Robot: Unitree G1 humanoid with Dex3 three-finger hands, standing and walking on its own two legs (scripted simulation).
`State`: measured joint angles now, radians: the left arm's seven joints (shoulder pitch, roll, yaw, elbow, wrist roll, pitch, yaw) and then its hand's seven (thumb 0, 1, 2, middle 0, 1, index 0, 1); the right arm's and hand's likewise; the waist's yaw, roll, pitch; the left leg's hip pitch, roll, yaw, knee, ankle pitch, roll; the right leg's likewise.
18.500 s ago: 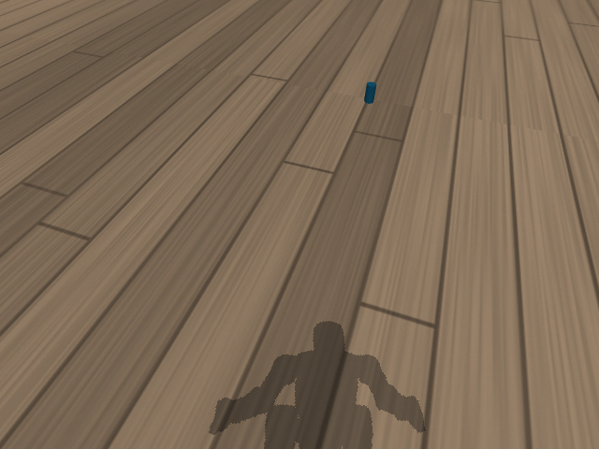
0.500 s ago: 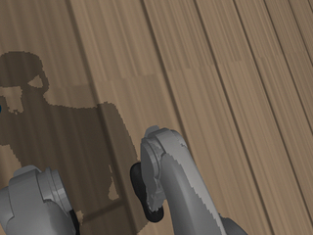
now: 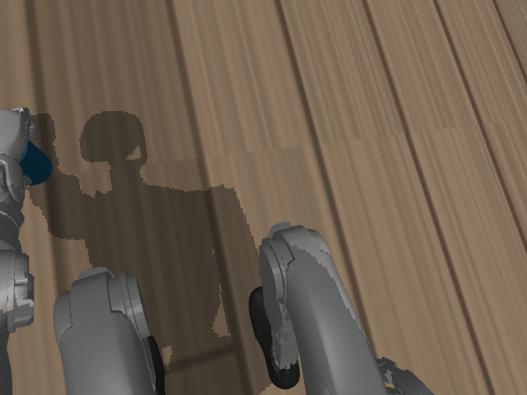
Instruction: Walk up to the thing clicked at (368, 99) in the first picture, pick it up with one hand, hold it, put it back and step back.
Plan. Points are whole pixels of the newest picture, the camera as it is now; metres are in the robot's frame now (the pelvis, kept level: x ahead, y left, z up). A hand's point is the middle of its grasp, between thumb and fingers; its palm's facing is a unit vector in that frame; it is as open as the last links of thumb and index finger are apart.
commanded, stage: settle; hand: left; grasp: from above
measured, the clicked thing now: (18, 158) +0.51 +0.29 -0.20
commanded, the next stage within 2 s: lift in 0.30 s
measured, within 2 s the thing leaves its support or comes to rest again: neither
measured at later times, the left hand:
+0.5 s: hand out of the picture +0.48 +0.29 -0.09, palm faces -0.40 -0.05 -0.92, open 8.9 cm
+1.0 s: hand out of the picture +0.42 +0.29 +0.04, palm faces -0.40 -0.10 -0.91, open 8.8 cm
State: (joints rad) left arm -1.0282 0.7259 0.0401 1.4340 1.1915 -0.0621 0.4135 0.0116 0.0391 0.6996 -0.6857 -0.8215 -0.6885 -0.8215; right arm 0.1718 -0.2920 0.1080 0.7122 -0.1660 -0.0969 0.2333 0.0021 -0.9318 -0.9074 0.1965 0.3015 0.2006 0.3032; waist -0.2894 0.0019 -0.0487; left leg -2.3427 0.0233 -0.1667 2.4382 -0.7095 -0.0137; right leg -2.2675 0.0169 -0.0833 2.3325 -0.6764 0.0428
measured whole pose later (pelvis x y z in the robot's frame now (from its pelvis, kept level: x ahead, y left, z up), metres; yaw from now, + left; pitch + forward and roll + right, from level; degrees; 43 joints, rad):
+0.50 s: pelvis -0.01 +0.00 +0.03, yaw +3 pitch +34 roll -7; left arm -1.04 0.70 -0.02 1.34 1.19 -0.10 0.25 0.01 0.04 0.69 -0.69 -0.81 -0.70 -0.80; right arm 0.21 -0.28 0.07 0.70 -0.11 0.02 0.12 0.00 -0.93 -0.91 0.20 0.30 0.20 0.30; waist -0.26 0.01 -0.09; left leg -2.27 0.01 -0.13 2.32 -0.65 -0.01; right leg -2.20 0.00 -0.06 2.24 -0.64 0.03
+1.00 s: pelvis -0.01 +0.00 +0.13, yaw +6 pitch +33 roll -5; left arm -0.74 0.58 -0.07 0.91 1.03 -0.04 0.07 0.01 0.07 0.66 -0.69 -0.79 -0.70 -0.78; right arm 0.19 -0.27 0.00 0.64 -0.02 0.08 0.04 0.00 -0.92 -0.91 0.20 0.30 0.20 0.30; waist -0.14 0.05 -0.19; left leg -1.96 0.02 -0.08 2.02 -0.64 0.00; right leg -1.91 -0.01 -0.03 1.96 -0.64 0.03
